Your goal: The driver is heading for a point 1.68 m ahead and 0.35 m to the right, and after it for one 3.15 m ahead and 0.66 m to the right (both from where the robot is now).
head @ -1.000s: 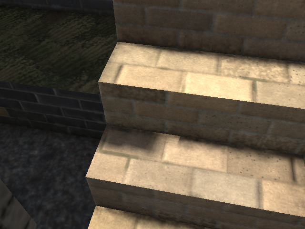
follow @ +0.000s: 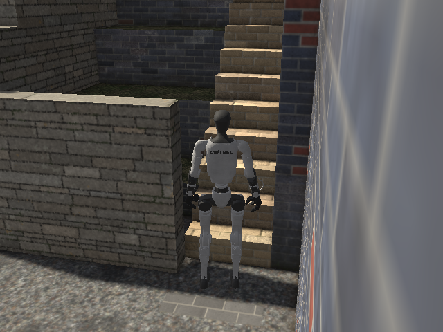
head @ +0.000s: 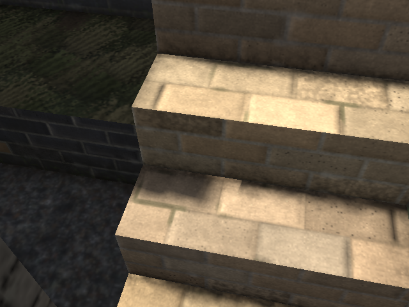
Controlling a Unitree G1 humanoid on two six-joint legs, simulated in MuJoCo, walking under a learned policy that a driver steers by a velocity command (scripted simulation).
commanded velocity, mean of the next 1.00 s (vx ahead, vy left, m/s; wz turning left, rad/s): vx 0.05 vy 0.00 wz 0.00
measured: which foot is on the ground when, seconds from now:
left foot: down 0.00-1.00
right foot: down 0.00-1.00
